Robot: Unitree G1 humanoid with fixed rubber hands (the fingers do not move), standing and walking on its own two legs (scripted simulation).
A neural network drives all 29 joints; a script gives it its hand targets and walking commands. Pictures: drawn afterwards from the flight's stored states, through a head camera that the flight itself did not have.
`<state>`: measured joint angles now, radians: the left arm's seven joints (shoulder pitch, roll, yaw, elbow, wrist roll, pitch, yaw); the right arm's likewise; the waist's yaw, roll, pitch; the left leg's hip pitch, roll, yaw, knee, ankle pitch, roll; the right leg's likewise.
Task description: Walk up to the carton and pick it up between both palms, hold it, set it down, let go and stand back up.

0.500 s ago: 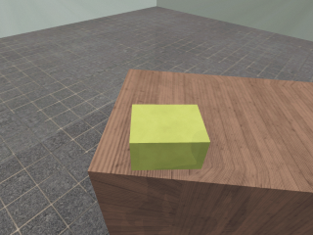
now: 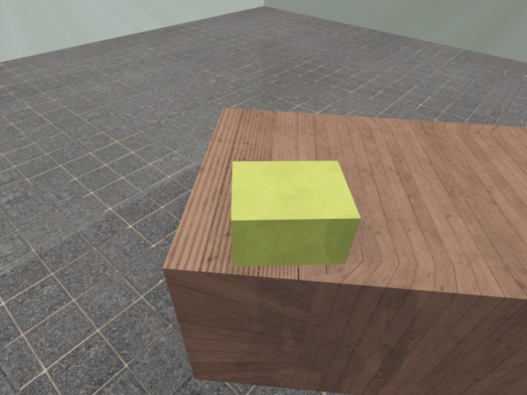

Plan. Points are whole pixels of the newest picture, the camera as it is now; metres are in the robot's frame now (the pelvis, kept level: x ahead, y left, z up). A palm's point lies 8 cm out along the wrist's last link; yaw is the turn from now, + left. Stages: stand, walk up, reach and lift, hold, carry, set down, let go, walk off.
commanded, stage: stand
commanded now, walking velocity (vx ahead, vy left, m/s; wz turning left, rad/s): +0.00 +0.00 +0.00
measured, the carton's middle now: (287, 211) +0.55 -0.04 -0.04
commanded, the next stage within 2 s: none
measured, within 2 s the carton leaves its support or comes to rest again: neither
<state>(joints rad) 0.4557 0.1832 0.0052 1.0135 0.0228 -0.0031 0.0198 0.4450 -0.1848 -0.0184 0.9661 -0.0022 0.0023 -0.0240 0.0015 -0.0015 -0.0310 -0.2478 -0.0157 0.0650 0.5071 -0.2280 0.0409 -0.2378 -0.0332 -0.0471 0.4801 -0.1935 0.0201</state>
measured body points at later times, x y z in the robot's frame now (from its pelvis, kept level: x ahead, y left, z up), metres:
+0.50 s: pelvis -0.01 -0.01 -0.01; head -0.05 -0.02 +0.44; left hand -0.08 +0.22 -0.16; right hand +0.00 -0.25 -0.17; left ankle +0.05 +0.09 -0.73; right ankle +0.06 -0.13 -0.74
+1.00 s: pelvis +0.04 -0.04 -0.01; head +0.04 -0.02 +0.44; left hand +0.07 +0.20 -0.17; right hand -0.06 -0.26 -0.15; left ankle -0.03 +0.07 -0.74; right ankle +0.03 -0.17 -0.74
